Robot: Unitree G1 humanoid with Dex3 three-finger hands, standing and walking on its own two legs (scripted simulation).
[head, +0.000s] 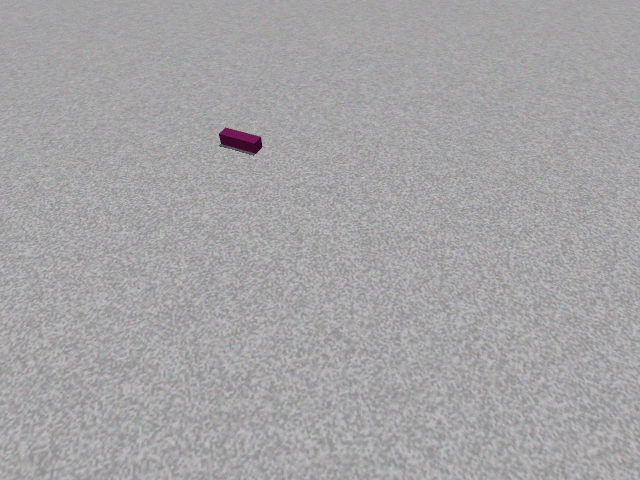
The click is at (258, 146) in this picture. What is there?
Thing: lying carton
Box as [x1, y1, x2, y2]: [219, 128, 261, 153]
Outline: 219,133 221,143 255,153 261,147 261,141 259,136 225,128
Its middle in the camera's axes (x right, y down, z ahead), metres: -0.44 -0.56 +2.12
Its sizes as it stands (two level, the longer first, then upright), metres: 0.228 0.068 0.066
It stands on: the floor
